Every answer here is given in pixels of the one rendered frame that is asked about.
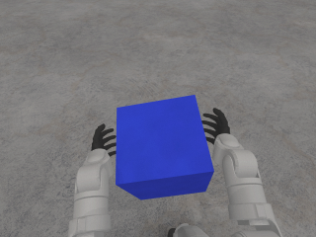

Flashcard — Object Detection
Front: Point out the robot left hand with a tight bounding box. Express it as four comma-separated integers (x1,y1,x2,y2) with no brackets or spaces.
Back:
91,123,117,157

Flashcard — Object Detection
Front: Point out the robot right thigh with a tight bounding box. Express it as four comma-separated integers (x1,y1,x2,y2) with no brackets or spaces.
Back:
173,225,208,237

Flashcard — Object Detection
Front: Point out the left robot forearm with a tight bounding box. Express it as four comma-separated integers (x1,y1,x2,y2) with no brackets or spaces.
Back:
67,148,114,237

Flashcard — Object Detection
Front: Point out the carton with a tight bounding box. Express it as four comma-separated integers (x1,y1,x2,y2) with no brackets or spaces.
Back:
116,95,214,200

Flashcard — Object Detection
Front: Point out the right robot forearm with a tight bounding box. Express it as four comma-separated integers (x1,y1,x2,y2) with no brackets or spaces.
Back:
212,133,283,237

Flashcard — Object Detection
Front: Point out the right robot shin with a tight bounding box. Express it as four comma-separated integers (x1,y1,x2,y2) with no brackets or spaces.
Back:
174,223,189,233

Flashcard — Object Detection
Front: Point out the robot right hand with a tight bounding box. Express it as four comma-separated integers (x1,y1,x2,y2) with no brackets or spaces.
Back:
201,108,230,144

